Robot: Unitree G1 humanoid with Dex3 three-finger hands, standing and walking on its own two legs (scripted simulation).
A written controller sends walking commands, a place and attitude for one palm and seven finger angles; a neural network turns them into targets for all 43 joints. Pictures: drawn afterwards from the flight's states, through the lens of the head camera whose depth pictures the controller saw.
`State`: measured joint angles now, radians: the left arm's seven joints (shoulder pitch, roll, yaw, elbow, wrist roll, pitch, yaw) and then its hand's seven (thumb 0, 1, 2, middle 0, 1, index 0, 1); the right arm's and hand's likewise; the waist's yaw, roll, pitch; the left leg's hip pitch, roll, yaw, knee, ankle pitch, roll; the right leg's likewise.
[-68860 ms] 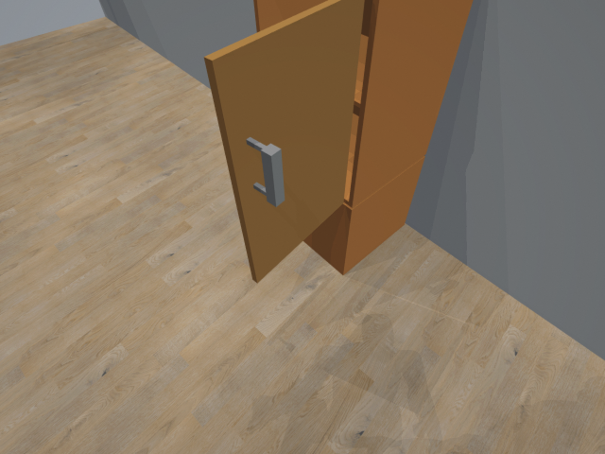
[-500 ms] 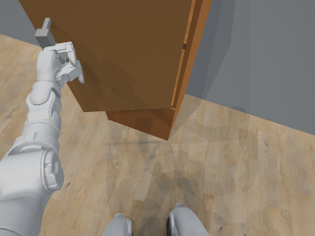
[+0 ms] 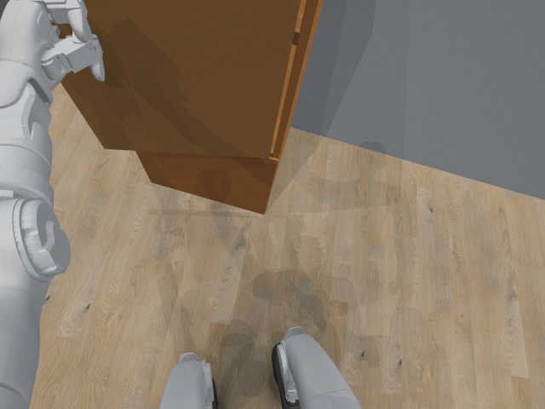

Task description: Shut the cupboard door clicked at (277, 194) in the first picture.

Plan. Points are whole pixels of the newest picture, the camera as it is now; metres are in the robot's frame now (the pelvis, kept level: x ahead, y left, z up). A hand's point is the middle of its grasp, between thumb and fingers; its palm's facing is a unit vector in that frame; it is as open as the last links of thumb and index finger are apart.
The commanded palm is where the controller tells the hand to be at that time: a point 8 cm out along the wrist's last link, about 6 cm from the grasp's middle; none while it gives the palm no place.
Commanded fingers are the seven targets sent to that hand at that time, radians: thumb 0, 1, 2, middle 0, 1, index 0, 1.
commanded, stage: push the door shut along its arc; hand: left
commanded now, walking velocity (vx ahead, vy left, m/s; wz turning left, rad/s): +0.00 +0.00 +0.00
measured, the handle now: (26, 9) +0.64 +0.22 +0.11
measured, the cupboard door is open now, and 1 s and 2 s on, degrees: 15 9 9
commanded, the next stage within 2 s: pull the fist back off the door in 0.46 s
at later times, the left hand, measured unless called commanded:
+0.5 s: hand (112, 18) +0.61 +0.12 +0.12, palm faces -0.28 -0.96 -0.02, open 3.0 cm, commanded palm +0.63 +0.14 +0.11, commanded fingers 0.00 0.90 0.90 -1.30 -1.50 -1.30 -1.50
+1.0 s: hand (132, 18) +0.61 +0.09 +0.12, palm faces +0.13 -0.99 +0.03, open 3.1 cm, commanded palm +0.57 +0.14 +0.11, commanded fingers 0.00 0.90 0.90 -1.30 -1.50 -1.30 -1.50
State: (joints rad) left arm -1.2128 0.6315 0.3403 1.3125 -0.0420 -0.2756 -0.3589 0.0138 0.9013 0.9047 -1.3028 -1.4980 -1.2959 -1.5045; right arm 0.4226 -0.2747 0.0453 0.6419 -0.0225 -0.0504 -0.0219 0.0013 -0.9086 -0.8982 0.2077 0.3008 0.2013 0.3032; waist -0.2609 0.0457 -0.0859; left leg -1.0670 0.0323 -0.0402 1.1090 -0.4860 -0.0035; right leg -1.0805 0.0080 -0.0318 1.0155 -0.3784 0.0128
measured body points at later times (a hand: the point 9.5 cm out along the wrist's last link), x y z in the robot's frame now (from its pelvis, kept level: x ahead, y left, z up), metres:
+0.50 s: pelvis +0.01 +0.00 -0.01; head +0.20 +0.01 +0.40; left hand +0.62 +0.17 +0.12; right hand -0.06 -0.25 -0.10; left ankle +0.01 +0.12 -0.65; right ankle +0.05 -0.13 -0.65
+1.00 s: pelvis +0.02 -0.01 +0.01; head +0.18 +0.00 +0.43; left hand +0.60 +0.14 +0.12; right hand -0.04 -0.24 -0.10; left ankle +0.01 +0.12 -0.65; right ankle +0.05 -0.13 -0.65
